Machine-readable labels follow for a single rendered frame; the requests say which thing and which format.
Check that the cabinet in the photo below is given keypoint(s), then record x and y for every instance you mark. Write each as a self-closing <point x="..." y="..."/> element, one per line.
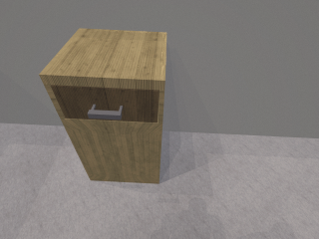
<point x="113" y="150"/>

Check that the drawer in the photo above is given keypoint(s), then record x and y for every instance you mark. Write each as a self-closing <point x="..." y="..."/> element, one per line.
<point x="138" y="104"/>

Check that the handle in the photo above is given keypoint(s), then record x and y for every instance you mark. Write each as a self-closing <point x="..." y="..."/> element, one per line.
<point x="104" y="115"/>

